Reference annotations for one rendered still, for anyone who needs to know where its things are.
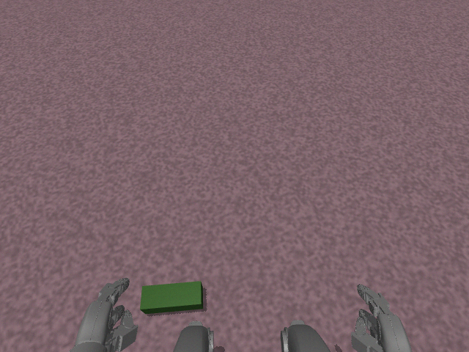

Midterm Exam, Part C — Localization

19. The right robot hand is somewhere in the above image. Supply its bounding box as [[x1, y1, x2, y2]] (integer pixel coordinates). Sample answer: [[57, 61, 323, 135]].
[[351, 285, 412, 352]]

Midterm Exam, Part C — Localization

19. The carton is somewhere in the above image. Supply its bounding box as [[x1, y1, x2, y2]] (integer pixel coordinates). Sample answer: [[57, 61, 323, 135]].
[[140, 281, 203, 314]]

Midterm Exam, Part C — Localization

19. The left robot hand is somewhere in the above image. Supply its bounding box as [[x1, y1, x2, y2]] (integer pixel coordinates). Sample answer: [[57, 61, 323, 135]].
[[75, 278, 138, 352]]

